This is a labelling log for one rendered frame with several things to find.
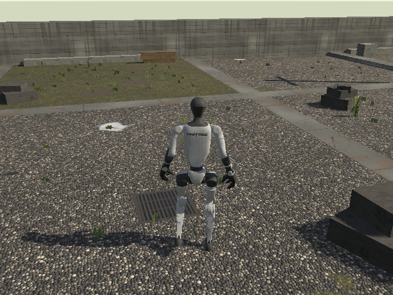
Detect robot left hand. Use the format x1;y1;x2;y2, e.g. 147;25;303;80
160;169;174;181

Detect robot right hand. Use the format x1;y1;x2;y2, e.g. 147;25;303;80
222;174;236;189

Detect robot right thigh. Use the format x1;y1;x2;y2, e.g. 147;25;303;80
205;171;218;214

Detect right robot upper arm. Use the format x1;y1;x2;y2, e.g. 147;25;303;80
211;124;227;159

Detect robot right foot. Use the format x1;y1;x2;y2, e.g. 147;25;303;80
205;236;214;252

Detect left robot upper arm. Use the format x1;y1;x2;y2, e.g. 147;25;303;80
168;124;185;157

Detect left robot forearm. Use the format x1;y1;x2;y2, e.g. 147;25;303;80
161;148;174;171

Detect right robot forearm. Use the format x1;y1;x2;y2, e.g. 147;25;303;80
222;150;235;176

